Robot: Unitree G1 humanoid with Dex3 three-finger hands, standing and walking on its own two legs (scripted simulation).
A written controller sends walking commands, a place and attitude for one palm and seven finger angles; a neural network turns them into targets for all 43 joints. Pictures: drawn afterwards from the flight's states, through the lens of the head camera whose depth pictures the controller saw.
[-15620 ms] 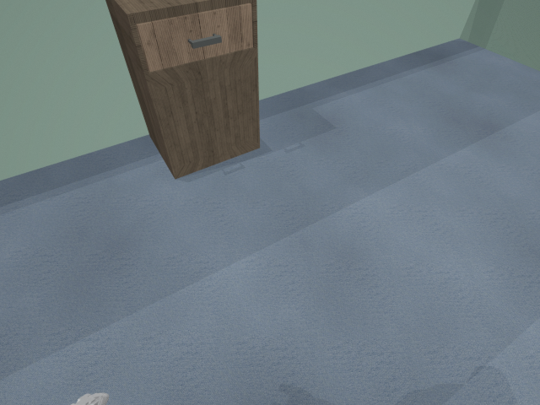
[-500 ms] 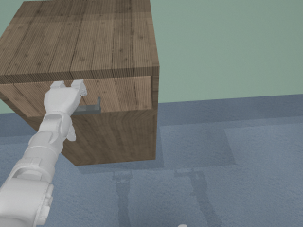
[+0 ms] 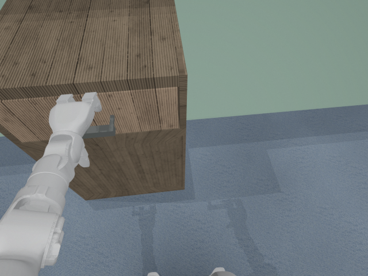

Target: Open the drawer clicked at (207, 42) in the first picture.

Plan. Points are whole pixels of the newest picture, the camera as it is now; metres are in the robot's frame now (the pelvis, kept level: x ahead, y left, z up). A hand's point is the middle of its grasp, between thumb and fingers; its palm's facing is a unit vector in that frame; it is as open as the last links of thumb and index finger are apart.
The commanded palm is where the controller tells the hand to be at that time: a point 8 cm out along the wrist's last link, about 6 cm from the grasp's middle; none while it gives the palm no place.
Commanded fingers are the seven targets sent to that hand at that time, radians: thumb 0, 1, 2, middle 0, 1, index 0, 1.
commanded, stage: move the hooked fingers above the handle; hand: left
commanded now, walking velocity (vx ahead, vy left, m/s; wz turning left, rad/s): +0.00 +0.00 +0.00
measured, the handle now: (91, 126) +0.50 +0.25 -0.04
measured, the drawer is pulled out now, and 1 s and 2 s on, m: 0.00 0.00 0.00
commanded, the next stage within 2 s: lower the fingers behind the handle in 0.32 s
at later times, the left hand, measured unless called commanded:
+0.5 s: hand (79, 132) +0.44 +0.25 +0.01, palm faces -0.04 -0.03 -1.00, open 13.8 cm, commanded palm +0.43 +0.25 +0.06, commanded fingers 0.00 -0.50 0.30 -0.30 -1.20 -0.30 -1.20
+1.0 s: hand (87, 140) +0.45 +0.24 -0.03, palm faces -0.08 -0.02 -1.00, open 13.8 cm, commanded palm +0.44 +0.24 +0.03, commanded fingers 0.00 -0.50 0.30 -0.30 -1.20 -0.30 -1.20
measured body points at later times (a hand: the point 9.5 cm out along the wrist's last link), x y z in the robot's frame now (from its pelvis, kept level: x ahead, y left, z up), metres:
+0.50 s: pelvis +0.01 +0.00 +0.00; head +0.09 -0.01 +0.44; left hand +0.44 +0.25 +0.07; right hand +0.05 -0.28 -0.13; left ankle -0.02 +0.08 -0.71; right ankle +0.00 -0.12 -0.71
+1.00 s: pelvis +0.00 +0.00 -0.02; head +0.11 +0.00 +0.42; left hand +0.44 +0.24 +0.03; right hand +0.02 -0.28 -0.15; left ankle -0.02 +0.08 -0.71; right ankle +0.00 -0.12 -0.71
